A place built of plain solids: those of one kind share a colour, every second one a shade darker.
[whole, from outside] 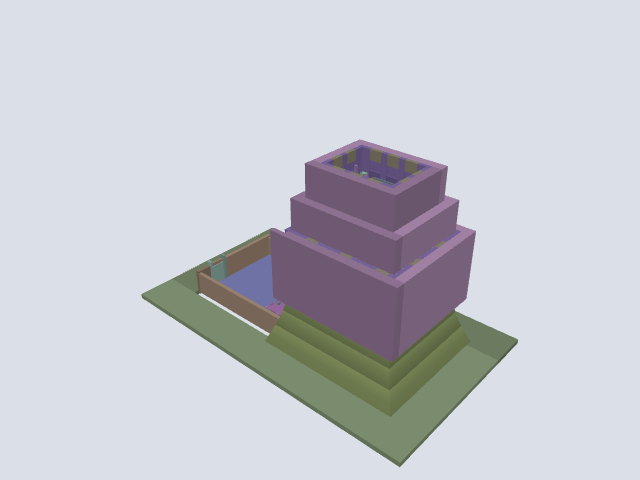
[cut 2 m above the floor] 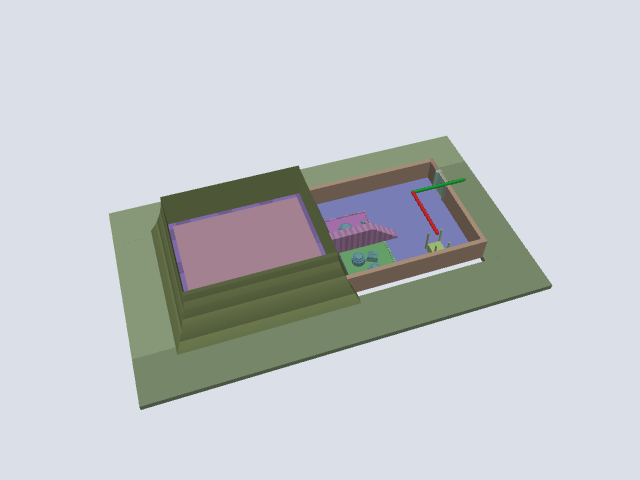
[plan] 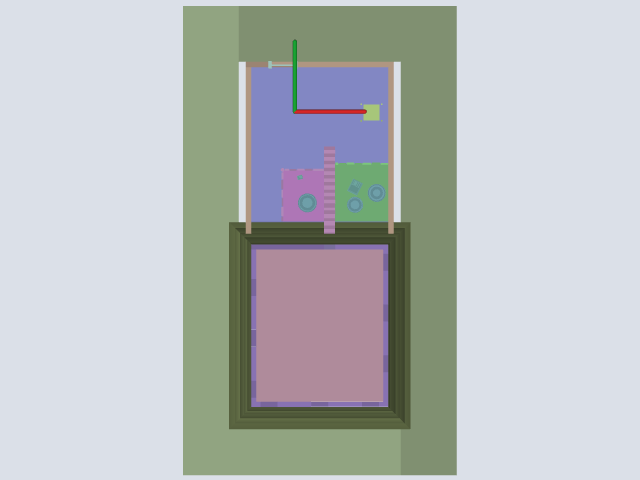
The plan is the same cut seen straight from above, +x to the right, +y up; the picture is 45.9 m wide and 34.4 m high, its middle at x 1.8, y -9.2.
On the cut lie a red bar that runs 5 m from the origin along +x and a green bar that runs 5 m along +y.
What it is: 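The timber main towers of Japanese castles, from general knowledge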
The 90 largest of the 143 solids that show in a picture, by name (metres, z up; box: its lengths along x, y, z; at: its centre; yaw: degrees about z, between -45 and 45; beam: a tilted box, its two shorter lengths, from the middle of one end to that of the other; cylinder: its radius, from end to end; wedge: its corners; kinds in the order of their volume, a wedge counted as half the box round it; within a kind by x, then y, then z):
{
 "floor_storey_1": {"box": [9.1, 10.92, 5.87], "at": [1.78, -15.34, 2.38]},
 "wall_fill_storey_1": {"box": [0.5, 1.3, 3.97], "at": [-3.77, -9.27, 7.0]},
 "wall_fill_storey_2": {"box": [0.5, 1.3, 3.16], "at": [-3.77, -9.27, 10.57]},
 "wall_fill_storey_3": {"box": [0.9, 12.14, 3.97], "at": [-3.58, -15.99, 7.0]},
 "wall_fill_storey_4": {"box": [0.9, 12.14, 3.16], "at": [-3.58, -15.99, 10.57]},
 "wall_fill_storey_5": {"box": [0.9, 10.87, 3.02], "at": [-2.31, -15.36, 13.66]},
 "wall_fill_storey_6": {"box": [0.9, 9.08, 3.11], "at": [-1.4, -15.34, 16.72]},
 "wall_fill_storey_7": {"box": [9.82, 0.9, 3.97], "at": [1.78, -21.61, 7.0]},
 "wall_fill_storey_8": {"box": [9.82, 0.9, 3.16], "at": [1.78, -21.61, 10.57]},
 "wall_fill_storey_9": {"box": [7.28, 0.9, 3.02], "at": [1.78, -20.34, 13.66]},
 "wall_fill_storey_10": {"box": [5.46, 0.9, 3.11], "at": [1.78, -19.43, 16.72]},
 "wall_fill_storey_11": {"box": [5.46, 0.9, 3.11], "at": [1.78, -11.25, 16.72]},
 "wall_fill_storey_12": {"box": [0.9, 9.08, 3.11], "at": [4.96, -15.34, 16.72]},
 "wall_fill_storey_13": {"box": [0.9, 10.87, 3.02], "at": [5.88, -15.36, 13.66]},
 "wall_fill_storey_14": {"box": [0.9, 12.14, 3.97], "at": [7.14, -15.99, 7.0]},
 "wall_fill_storey_15": {"box": [0.9, 12.14, 3.16], "at": [7.14, -15.99, 10.57]},
 "ground_garden_1": {"box": [4.0, 33.63, 0.5], "at": [-6.03, -9.24, -0.27]},
 "ground_garden_2": {"box": [11.62, 4.0, 0.5], "at": [1.78, -24.06, -0.27]},
 "ground_garden_3": {"box": [11.62, 4.0, 0.5], "at": [1.78, 5.57, -0.27]},
 "ground_garden_4": {"box": [4.0, 33.63, 0.5], "at": [9.6, -9.24, -0.27]},
 "wall_storey_1": {"box": [0.36, 1.22, 6.32], "at": [-2.94, -19.89, 3.01]},
 "wall_storey_2": {"box": [0.36, 2.42, 9.14], "at": [-2.94, -18.07, 4.42]},
 "wall_storey_3": {"box": [0.36, 2.42, 3.16], "at": [-2.94, -18.07, 10.57]},
 "wall_storey_4": {"box": [0.36, 1.22, 6.32], "at": [-2.94, -16.25, 3.01]},
 "wall_storey_5": {"box": [0.36, 2.42, 9.14], "at": [-2.94, -14.43, 4.42]},
 "wall_storey_6": {"box": [0.36, 2.42, 3.16], "at": [-2.94, -14.43, 10.57]},
 "wall_storey_7": {"box": [0.36, 1.22, 6.32], "at": [-2.94, -12.61, 3.01]},
 "wall_storey_8": {"box": [0.36, 2.48, 9.14], "at": [-2.94, -10.76, 4.42]},
 "wall_storey_9": {"box": [0.36, 2.48, 3.16], "at": [-2.94, -10.76, 10.57]},
 "wall_storey_10": {"box": [0.66, 0.36, 9.14], "at": [-2.79, -20.98, 4.42]},
 "wall_storey_11": {"box": [2.48, 0.36, 3.16], "at": [-1.89, -20.98, 10.57]},
 "wall_storey_12": {"box": [1.22, 0.36, 6.32], "at": [-1.85, -20.98, 3.01]},
 "wall_storey_13": {"box": [5.21, 0.36, 9.14], "at": [-0.52, -9.7, 4.42]},
 "wall_storey_14": {"box": [1.21, 0.36, 3.11], "at": [-0.34, -11.88, 16.72]},
 "wall_storey_15": {"box": [2.42, 0.36, 9.14], "at": [-0.04, -20.98, 4.42]},
 "wall_storey_16": {"box": [1.22, 0.36, 6.32], "at": [1.78, -20.98, 3.01]},
 "wall_storey_17": {"box": [2.42, 0.36, 3.16], "at": [1.78, -20.98, 10.57]},
 "wall_storey_18": {"box": [2.42, 0.36, 9.14], "at": [3.6, -20.98, 4.42]},
 "wall_storey_19": {"box": [1.21, 0.36, 3.11], "at": [3.91, -11.88, 16.72]},
 "wall_storey_20": {"box": [0.36, 1.21, 3.11], "at": [4.33, -18.38, 16.72]},
 "wall_storey_21": {"box": [0.36, 1.21, 3.11], "at": [4.33, -12.3, 16.72]},
 "wall_storey_22": {"box": [3.81, 0.36, 9.14], "at": [4.79, -9.7, 4.42]},
 "wall_storey_23": {"box": [1.22, 0.36, 6.32], "at": [5.42, -20.98, 3.01]},
 "wall_storey_24": {"box": [2.48, 0.36, 3.16], "at": [5.46, -20.98, 10.57]},
 "wall_storey_25": {"box": [0.36, 2.48, 9.14], "at": [6.51, -19.92, 4.42]},
 "wall_storey_26": {"box": [0.36, 1.22, 6.32], "at": [6.51, -18.07, 3.01]},
 "wall_storey_27": {"box": [0.36, 2.42, 9.14], "at": [6.51, -16.25, 4.42]},
 "wall_storey_28": {"box": [0.36, 1.22, 6.32], "at": [6.51, -14.43, 3.01]},
 "wall_storey_29": {"box": [0.36, 2.42, 9.14], "at": [6.51, -12.61, 4.42]},
 "wall_storey_30": {"box": [0.36, 1.22, 6.32], "at": [6.51, -10.79, 3.01]},
 "wall_storey_31": {"box": [0.36, 0.66, 9.14], "at": [6.51, -9.85, 4.42]},
 "base_stones_1": {"wedge": [[-4.72, -22.75, -0.25], [-4.72, -22.75, 0.0], [-4.72, -7.92, -0.25], [-4.72, -7.92, 0.0], [-4.3, -22.33, -0.25], [-4.3, -22.33, 0.96], [-4.3, -8.35, -0.25], [-4.3, -8.35, 0.96]]},
 "base_stones_2": {"wedge": [[-4.72, -22.75, -0.25], [-4.72, -22.75, 0.0], [-4.3, -22.33, -0.25], [-4.3, -22.33, 0.96], [7.87, -22.33, -0.25], [7.87, -22.33, 0.96], [8.29, -22.75, -0.25], [8.29, -22.75, 0.0]]},
 "base_stones_3": {"wedge": [[-4.72, -7.92, -0.25], [-4.72, -7.92, 0.0], [-4.3, -8.35, -0.25], [-4.3, -8.35, 0.96], [7.87, -8.35, -0.25], [7.87, -8.35, 0.96], [8.29, -7.92, -0.25], [8.29, -7.92, 0.0]]},
 "base_stones_4": {"wedge": [[-4.3, -22.33, -0.25], [-4.3, -22.33, 0.96], [-4.3, -8.35, -0.25], [-4.3, -8.35, 0.96], [-3.94, -21.97, -0.25], [-3.94, -21.97, 1.88], [-3.94, -8.71, -0.25], [-3.94, -8.71, 1.88]]},
 "base_stones_5": {"wedge": [[-4.3, -22.33, -0.25], [-4.3, -22.33, 0.96], [-3.94, -21.97, -0.25], [-3.94, -21.97, 1.88], [7.51, -21.97, -0.25], [7.51, -21.97, 1.88], [7.87, -22.33, -0.25], [7.87, -22.33, 0.96]]},
 "base_stones_6": {"wedge": [[-4.3, -8.35, -0.25], [-4.3, -8.35, 0.96], [-3.94, -8.71, -0.25], [-3.94, -8.71, 1.88], [7.51, -8.71, -0.25], [7.51, -8.71, 1.88], [7.87, -8.35, -0.25], [7.87, -8.35, 0.96]]},
 "base_stones_7": {"wedge": [[-3.94, -21.97, -0.25], [-3.94, -21.97, 1.88], [-3.94, -8.71, -0.25], [-3.94, -8.71, 1.88], [-3.65, -21.68, -0.25], [-3.65, -21.68, 2.75], [-3.65, -9.0, -0.25], [-3.65, -9.0, 2.75]]},
 "base_stones_8": {"wedge": [[-3.94, -21.97, -0.25], [-3.94, -21.97, 1.88], [-3.65, -21.68, -0.25], [-3.65, -21.68, 2.75], [7.22, -21.68, -0.25], [7.22, -21.68, 2.75], [7.51, -21.97, -0.25], [7.51, -21.97, 1.88]]},
 "base_stones_9": {"wedge": [[-3.94, -8.71, -0.25], [-3.94, -8.71, 1.88], [-3.65, -9.0, -0.25], [-3.65, -9.0, 2.75], [7.22, -9.0, -0.25], [7.22, -9.0, 2.75], [7.51, -8.71, -0.25], [7.51, -8.71, 1.88]]},
 "base_stones_10": {"wedge": [[-3.65, -21.68, -0.25], [-3.65, -21.68, 2.75], [-3.65, -9.0, -0.25], [-3.65, -9.0, 2.75], [-3.42, -21.45, -0.25], [-3.42, -21.45, 3.55], [-3.42, -9.23, -0.25], [-3.42, -9.23, 3.55]]},
 "base_stones_11": {"wedge": [[-3.65, -21.68, -0.25], [-3.65, -21.68, 2.75], [-3.42, -21.45, -0.25], [-3.42, -21.45, 3.55], [6.99, -21.45, -0.25], [6.99, -21.45, 3.55], [7.22, -21.68, -0.25], [7.22, -21.68, 2.75]]},
 "base_stones_12": {"wedge": [[-3.65, -9.0, -0.25], [-3.65, -9.0, 2.75], [-3.42, -9.23, -0.25], [-3.42, -9.23, 3.55], [6.99, -9.23, -0.25], [6.99, -9.23, 3.55], [7.22, -9.0, -0.25], [7.22, -9.0, 2.75]]},
 "base_stones_13": {"wedge": [[-3.42, -21.45, -0.25], [-3.42, -21.45, 3.55], [-3.42, -9.23, -0.25], [-3.42, -9.23, 3.55], [-3.26, -21.29, -0.25], [-3.26, -21.29, 4.27], [-3.26, -9.39, -0.25], [-3.26, -9.39, 4.27]]},
 "base_stones_14": {"wedge": [[-3.42, -21.45, -0.25], [-3.42, -21.45, 3.55], [-3.26, -21.29, -0.25], [-3.26, -21.29, 4.27], [6.83, -21.29, -0.25], [6.83, -21.29, 4.27], [6.99, -21.45, -0.25], [6.99, -21.45, 3.55]]},
 "base_stones_15": {"wedge": [[-3.42, -9.23, -0.25], [-3.42, -9.23, 3.55], [-3.26, -9.39, -0.25], [-3.26, -9.39, 4.27], [6.83, -9.39, -0.25], [6.83, -9.39, 4.27], [6.99, -9.23, -0.25], [6.99, -9.23, 3.55]]},
 "base_stones_16": {"wedge": [[-3.26, -21.29, -0.25], [-3.26, -21.29, 4.27], [-3.26, -9.39, -0.25], [-3.26, -9.39, 4.27], [-3.16, -21.19, -0.25], [-3.16, -21.19, 4.89], [-3.16, -9.49, -0.25], [-3.16, -9.49, 4.89]]},
 "base_stones_17": {"wedge": [[-3.26, -21.29, -0.25], [-3.26, -21.29, 4.27], [-3.16, -21.19, -0.25], [-3.16, -21.19, 4.89], [6.73, -21.19, -0.25], [6.73, -21.19, 4.89], [6.83, -21.29, -0.25], [6.83, -21.29, 4.27]]},
 "base_stones_18": {"wedge": [[-3.26, -9.39, -0.25], [-3.26, -9.39, 4.27], [-3.16, -9.49, -0.25], [-3.16, -9.49, 4.89], [6.73, -9.49, -0.25], [6.73, -9.49, 4.89], [6.83, -9.39, -0.25], [6.83, -9.39, 4.27]]},
 "base_stones_19": {"wedge": [[6.73, -21.19, -0.25], [6.73, -21.19, 4.89], [6.73, -9.49, -0.25], [6.73, -9.49, 4.89], [6.83, -21.29, -0.25], [6.83, -21.29, 4.27], [6.83, -9.39, -0.25], [6.83, -9.39, 4.27]]},
 "base_stones_20": {"wedge": [[6.83, -21.29, -0.25], [6.83, -21.29, 4.27], [6.83, -9.39, -0.25], [6.83, -9.39, 4.27], [6.99, -21.45, -0.25], [6.99, -21.45, 3.55], [6.99, -9.23, -0.25], [6.99, -9.23, 3.55]]},
 "base_stones_21": {"wedge": [[6.99, -21.45, -0.25], [6.99, -21.45, 3.55], [6.99, -9.23, -0.25], [6.99, -9.23, 3.55], [7.22, -21.68, -0.25], [7.22, -21.68, 2.75], [7.22, -9.0, -0.25], [7.22, -9.0, 2.75]]},
 "base_stones_22": {"wedge": [[7.22, -21.68, -0.25], [7.22, -21.68, 2.75], [7.22, -9.0, -0.25], [7.22, -9.0, 2.75], [7.51, -21.97, -0.25], [7.51, -21.97, 1.88], [7.51, -8.71, -0.25], [7.51, -8.71, 1.88]]},
 "base_stones_23": {"wedge": [[7.51, -21.97, -0.25], [7.51, -21.97, 1.88], [7.51, -8.71, -0.25], [7.51, -8.71, 1.88], [7.87, -22.33, -0.25], [7.87, -22.33, 0.96], [7.87, -8.35, -0.25], [7.87, -8.35, 0.96]]},
 "base_stones_24": {"wedge": [[7.87, -22.33, -0.25], [7.87, -22.33, 0.96], [7.87, -8.35, -0.25], [7.87, -8.35, 0.96], [8.29, -22.75, -0.25], [8.29, -22.75, 0.0], [8.29, -7.92, -0.25], [8.29, -7.92, 0.0]]},
 "floor_court_1": {"box": [2.24, 4.15, 0.55], "at": [-2.01, -5.8, -0.28]},
 "floor_court_2": {"box": [9.82, 6.91, 0.55], "at": [1.78, -0.28, -0.28]},
 "wall_court_1": {"box": [0.4, 13.09, 2.45], "at": [-3.33, -2.97, 1.07]},
 "wall_court_2": {"box": [1.61, 0.4, 2.65], "at": [-2.72, 3.37, 1.17]},
 "wall_court_3": {"box": [6.89, 0.4, 2.65], "at": [3.65, 3.37, 1.17]},
 "wall_court_4": {"box": [0.4, 13.09, 2.45], "at": [6.89, -2.97, 1.07]},
 "floor_court_bed_left_1": {"box": [3.81, 4.15, 0.55], "at": [4.79, -5.8, -0.28]},
 "floor_court_bed_right_1": {"box": [2.98, 3.71, 0.55], "at": [0.6, -6.02, -0.28]},
 "step_1": {"box": [0.8, 0.31, 4.96], "at": [2.48, -8.57, 2.43]},
 "step_2": {"box": [0.8, 0.31, 4.75], "at": [2.48, -8.31, 2.33]},
 "step_3": {"box": [0.8, 0.38, 4.55], "at": [2.48, -8.03, 2.22]},
 "step_4": {"box": [0.8, 0.31, 4.34], "at": [2.48, -7.74, 2.12]},
 "wall_beside_right_1": {"box": [0.12, 4.31, 3.97], "at": [3.04, -16.46, 14.43]},
 "floor_sill_storey_1": {"box": [0.8, 0.36, 5.87], "at": [2.48, -9.7, 2.38]},
 "well_court_1": {"box": [1.15, 1.15, 0.85], "at": [5.5, -0.06, 0.33]}
}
